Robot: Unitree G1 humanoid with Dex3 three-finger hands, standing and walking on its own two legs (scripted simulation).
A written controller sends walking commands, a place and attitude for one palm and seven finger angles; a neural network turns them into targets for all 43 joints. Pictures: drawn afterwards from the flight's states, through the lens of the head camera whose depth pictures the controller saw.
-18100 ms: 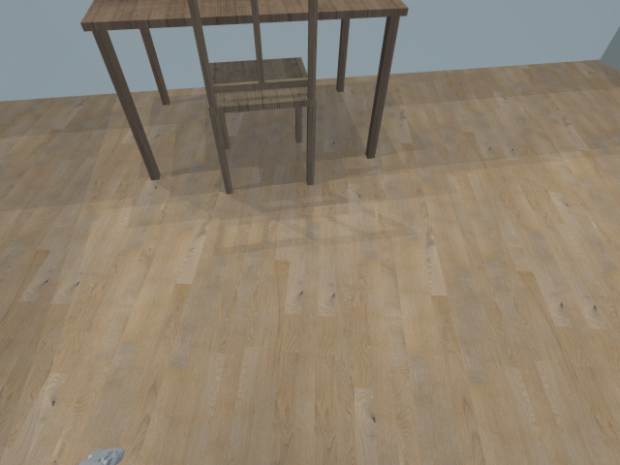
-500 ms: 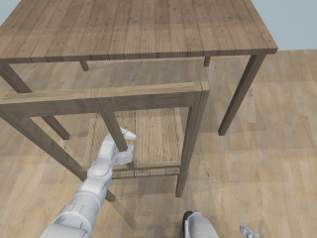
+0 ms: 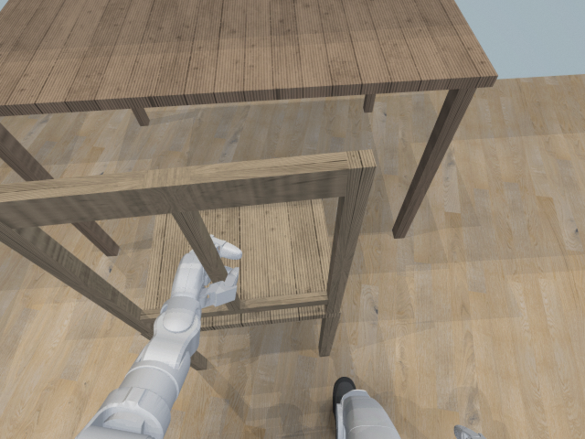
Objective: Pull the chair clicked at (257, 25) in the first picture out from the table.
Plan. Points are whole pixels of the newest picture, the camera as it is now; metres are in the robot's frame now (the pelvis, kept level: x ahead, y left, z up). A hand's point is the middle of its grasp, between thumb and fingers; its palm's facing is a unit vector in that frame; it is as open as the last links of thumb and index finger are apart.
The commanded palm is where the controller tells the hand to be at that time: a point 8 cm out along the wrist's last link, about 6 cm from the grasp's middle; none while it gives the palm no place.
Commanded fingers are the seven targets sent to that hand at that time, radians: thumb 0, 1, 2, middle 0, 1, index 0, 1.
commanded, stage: step backward, pulling the chair out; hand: left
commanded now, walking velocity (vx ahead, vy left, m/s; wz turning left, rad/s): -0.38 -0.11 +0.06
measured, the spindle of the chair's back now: (215, 268) +0.36 +0.12 -0.04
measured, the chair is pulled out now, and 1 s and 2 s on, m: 0.27 0.27 0.27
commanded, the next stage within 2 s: none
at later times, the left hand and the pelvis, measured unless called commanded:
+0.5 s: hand (228, 285) +0.34 +0.10 -0.06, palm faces -0.10 -0.97 -0.22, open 5.5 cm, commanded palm +0.33 +0.15 -0.05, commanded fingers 0.00 0.90 0.90 -0.50 -1.45 -0.50 -1.45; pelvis +0.00 +0.00 +0.00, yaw +1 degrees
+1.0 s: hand (229, 285) +0.34 +0.10 -0.06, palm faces -0.08 -0.97 -0.21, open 5.5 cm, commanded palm +0.33 +0.15 -0.05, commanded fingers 0.00 0.90 0.90 -0.50 -1.45 -0.50 -1.45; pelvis +0.00 +0.00 +0.00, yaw +1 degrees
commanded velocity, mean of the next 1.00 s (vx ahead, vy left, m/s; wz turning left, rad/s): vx -0.38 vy -0.12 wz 0.04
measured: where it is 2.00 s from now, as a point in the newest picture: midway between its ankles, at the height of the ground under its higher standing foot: outside the picture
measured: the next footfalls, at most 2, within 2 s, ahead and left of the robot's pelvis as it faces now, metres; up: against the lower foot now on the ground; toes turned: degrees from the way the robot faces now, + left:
none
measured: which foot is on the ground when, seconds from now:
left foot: down 0.00-1.00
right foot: down 0.00-1.00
